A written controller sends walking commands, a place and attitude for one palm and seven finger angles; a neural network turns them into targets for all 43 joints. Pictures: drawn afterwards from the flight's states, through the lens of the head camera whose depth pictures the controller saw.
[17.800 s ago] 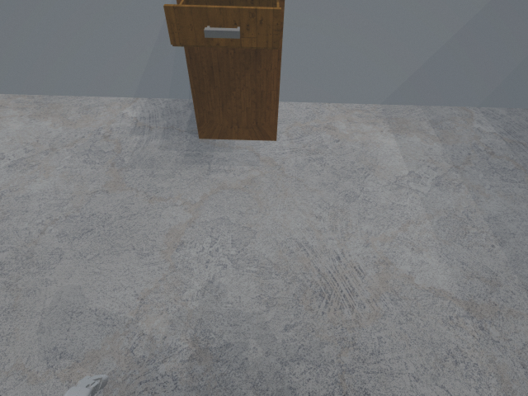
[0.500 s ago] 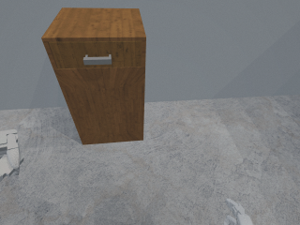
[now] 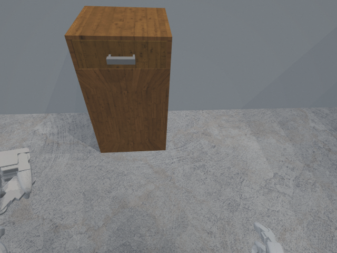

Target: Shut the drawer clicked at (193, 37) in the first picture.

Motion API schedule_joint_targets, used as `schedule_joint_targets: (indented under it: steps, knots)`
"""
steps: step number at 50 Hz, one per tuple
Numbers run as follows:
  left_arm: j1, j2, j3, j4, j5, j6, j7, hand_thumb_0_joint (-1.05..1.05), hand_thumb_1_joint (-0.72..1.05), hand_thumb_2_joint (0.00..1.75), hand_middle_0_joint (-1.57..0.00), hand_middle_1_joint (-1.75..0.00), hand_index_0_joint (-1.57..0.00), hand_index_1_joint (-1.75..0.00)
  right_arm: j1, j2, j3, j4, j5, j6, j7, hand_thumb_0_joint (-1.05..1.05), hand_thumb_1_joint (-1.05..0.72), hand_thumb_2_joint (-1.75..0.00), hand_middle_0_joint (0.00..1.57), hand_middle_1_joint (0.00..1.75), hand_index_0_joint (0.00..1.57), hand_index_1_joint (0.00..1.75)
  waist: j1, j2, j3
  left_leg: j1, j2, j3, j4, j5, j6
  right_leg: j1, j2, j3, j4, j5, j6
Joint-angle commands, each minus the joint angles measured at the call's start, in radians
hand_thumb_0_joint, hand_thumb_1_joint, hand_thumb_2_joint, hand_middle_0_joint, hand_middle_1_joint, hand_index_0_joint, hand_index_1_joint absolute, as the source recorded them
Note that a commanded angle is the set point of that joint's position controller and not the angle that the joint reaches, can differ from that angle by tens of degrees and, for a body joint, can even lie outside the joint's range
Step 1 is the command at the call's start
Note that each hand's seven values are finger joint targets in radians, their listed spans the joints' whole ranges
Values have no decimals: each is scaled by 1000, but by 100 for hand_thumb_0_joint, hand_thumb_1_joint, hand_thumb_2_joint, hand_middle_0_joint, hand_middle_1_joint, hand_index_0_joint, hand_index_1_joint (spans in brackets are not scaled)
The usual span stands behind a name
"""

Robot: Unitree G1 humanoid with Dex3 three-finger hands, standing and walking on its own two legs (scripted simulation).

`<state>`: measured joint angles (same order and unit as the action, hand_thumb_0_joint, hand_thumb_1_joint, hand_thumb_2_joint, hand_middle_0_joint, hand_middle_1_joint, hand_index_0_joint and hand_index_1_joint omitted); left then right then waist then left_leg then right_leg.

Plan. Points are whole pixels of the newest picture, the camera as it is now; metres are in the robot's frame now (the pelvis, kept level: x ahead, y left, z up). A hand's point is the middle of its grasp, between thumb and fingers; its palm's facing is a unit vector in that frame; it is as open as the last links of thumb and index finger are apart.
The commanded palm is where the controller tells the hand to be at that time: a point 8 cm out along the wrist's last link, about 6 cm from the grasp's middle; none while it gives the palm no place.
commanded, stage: stop stepping back and stand still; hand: left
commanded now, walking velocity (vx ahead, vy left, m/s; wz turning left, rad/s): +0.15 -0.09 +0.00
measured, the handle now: (121, 58) +0.95 +0.24 +0.00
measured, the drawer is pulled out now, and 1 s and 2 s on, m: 0.00 0.00 0.00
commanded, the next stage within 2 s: let the arm hang, fingers relaxed in 0.78 s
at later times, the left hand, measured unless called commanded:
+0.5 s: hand (41, 166) +0.22 +0.22 +0.19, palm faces +0.40 -0.79 -0.47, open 3.2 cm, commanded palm +0.16 +0.27 +0.18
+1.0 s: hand (63, 198) +0.24 +0.25 +0.02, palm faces +0.16 -0.87 -0.48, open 3.1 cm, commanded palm none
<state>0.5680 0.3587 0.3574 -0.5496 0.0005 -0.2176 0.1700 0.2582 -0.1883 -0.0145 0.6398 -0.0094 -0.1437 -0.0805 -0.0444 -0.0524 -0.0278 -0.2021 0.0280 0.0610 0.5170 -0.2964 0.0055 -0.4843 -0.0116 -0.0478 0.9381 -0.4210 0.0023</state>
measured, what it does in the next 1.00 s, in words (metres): steps on the spot: right foot, then left foot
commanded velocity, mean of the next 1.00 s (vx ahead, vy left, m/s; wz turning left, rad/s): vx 0.01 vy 0.00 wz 0.00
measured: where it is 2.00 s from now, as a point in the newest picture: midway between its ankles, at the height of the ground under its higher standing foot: outside the picture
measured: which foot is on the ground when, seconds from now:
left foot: down 0.00-0.16, up 0.18-0.36, down 0.38-1.00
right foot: up 0.00-0.14, down 0.16-1.00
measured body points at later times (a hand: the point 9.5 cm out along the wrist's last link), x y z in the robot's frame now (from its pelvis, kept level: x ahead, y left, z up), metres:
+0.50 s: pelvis +0.03 -0.02 +0.00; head +0.04 +0.00 +0.45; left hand +0.19 +0.26 +0.21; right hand +0.20 -0.26 -0.07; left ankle +0.05 +0.10 -0.73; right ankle +0.04 -0.12 -0.73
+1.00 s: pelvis +0.04 +0.00 +0.00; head +0.05 -0.03 +0.45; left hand +0.23 +0.29 +0.05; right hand +0.21 -0.25 -0.11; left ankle +0.05 +0.10 -0.73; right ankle +0.04 -0.11 -0.73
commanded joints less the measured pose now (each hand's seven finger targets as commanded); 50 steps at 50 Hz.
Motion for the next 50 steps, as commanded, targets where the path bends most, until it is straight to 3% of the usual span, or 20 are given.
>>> schedule_joint_targets:
  steps: [1,4,6,7,8,9,10,14,17,18,20,24,27,31,39,43,44,45,47,50]
  knots:
    - [31,189,155,-289,-3,-71,7,0,90,90,-140,-160,-140,-160,-110,-123,-43,-138,10,-63,24,0,-90,-90,20,30,20,30,38,239,96,-91,265,-223,-262,17,174,-60,-56,21,-2,44,-4]
    - [97,162,150,-197,-22,-56,8,0,90,90,-140,-160,-140,-160,-89,-134,-43,-137,6,-28,14,0,-90,-90,20,30,20,30,40,271,38,-200,218,-120,-192,-27,129,230,12,-54,-243,27,-4]
    - [58,156,139,-139,-23,-44,7,0,90,90,-140,-160,-140,-160,-108,-132,-39,-140,9,-12,8,0,-90,-90,20,30,20,30,39,178,29,-292,174,-85,-58,-161,95,389,11,-31,-398,24,-9]
    - [39,162,140,-111,-19,-40,8,0,90,90,-140,-160,-140,-160,-96,-125,-41,-134,11,-4,8,0,-90,-90,20,30,20,30,33,38,28,-318,95,-36,111,-199,69,407,-42,84,-516,6,-33]
    - [23,190,144,-99,-17,-31,10,0,90,90,-140,-160,-140,-160,-111,-117,-50,-146,16,5,10,0,-90,-90,20,30,20,30,28,-225,20,-397,-14,1,369,-232,35,385,-230,443,-673,-52,-110]
    - [-10,206,149,-111,-28,-35,8,0,90,90,-140,-160,-140,-160,-122,-132,-57,-146,14,7,12,0,-90,-90,20,30,20,30,32,-261,18,-402,-35,-43,535,-228,20,357,-340,563,-732,70,-157]
    - [-39,198,147,-116,-22,-45,9,0,90,90,-140,-160,-140,-160,-128,-124,-49,-136,7,8,17,0,-90,-90,20,30,20,30,21,-152,4,-390,-12,-73,576,-188,9,359,-346,509,-713,162,-170]
    - [8,185,131,-232,-25,-64,6,0,90,90,-140,-160,-140,-160,-160,-108,-31,-147,13,13,15,0,-90,-90,20,30,20,30,27,-153,-16,-159,29,-41,296,-103,15,215,-251,237,-639,167,-162]
    - [31,199,144,-323,-28,-83,20,0,90,90,-140,-160,-140,-160,-158,-100,-19,-151,3,-2,-4,0,-90,-90,20,30,20,30,24,18,-25,26,-9,2,-49,39,22,178,-168,128,-560,72,-95]
    - [45,199,147,-346,-32,-90,22,0,90,90,-140,-160,-140,-160,-147,-113,-27,-158,0,-8,-7,0,-90,-90,20,30,20,30,29,113,-19,58,30,-59,-118,54,32,176,-130,110,-491,84,-64]
    - [66,192,148,-368,-24,-95,27,0,90,90,-140,-160,-140,-160,-145,-143,-38,-179,0,-11,-5,0,-90,-90,20,30,20,30,54,347,-12,24,234,-334,-229,101,108,139,-22,27,-313,60,-1]
    - [60,179,162,-243,-20,-79,16,0,90,90,-140,-160,-140,-160,-121,-119,-26,-157,9,-24,6,0,-90,-90,20,30,20,30,40,304,52,-122,199,-202,-212,181,86,266,-10,3,-374,88,2]
    - [83,156,138,-164,-28,-78,8,0,90,90,-140,-160,-140,-160,-106,-124,-38,-159,23,-14,13,0,-90,-90,20,30,20,30,26,101,-25,-78,95,-94,-52,299,33,369,-47,81,-524,457,-11]
    - [111,141,106,-145,-49,-52,0,0,90,90,-140,-160,-140,-160,-125,-125,-41,-170,28,15,19,0,-90,-90,20,30,20,30,20,-48,-82,-51,33,-35,21,176,6,373,-148,196,-567,610,-42]
    - [91,195,134,-279,-44,-52,14,0,90,90,-140,-160,-140,-160,-159,-115,-21,-202,16,31,-3,0,-90,-90,20,30,20,30,43,125,-87,47,75,-73,-89,363,25,353,-64,89,-517,518,-11]
    - [98,175,127,-230,-45,-51,15,0,90,90,-140,-160,-140,-160,-149,-118,-22,-197,17,27,-5,0,-90,-90,20,30,20,30,43,130,-59,21,78,-76,-108,319,20,354,-49,85,-536,465,-10]
    - [-67,65,-262,609,50,97,-139,0,90,90,-140,-160,-140,-160,-195,-319,-79,33,23,-28,100,0,-90,-90,20,30,20,30,0,109,21,-66,90,-76,60,425,27,211,-123,24,-400,572,-29]
    - [-54,31,-246,639,39,172,-162,0,90,90,-136,-156,-136,-156,-105,-253,-87,37,24,22,98,0,-90,-90,20,30,20,30,14,82,-61,-13,89,-62,45,418,17,213,-116,92,-437,526,-32]
    - [-94,-5,-252,678,34,194,-167,0,90,90,-128,-147,-128,-147,-67,-215,-60,29,16,62,94,0,-90,-90,20,30,20,30,22,50,-62,-65,101,-100,31,239,37,184,-109,64,-437,343,-37]
    - [-220,18,-270,828,37,200,-167,0,90,90,-116,-134,-116,-134,-84,-208,-40,28,-2,94,92,0,-90,-90,20,30,20,30,32,-146,-35,-116,91,-135,6,214,56,222,-102,71,-445,326,-46]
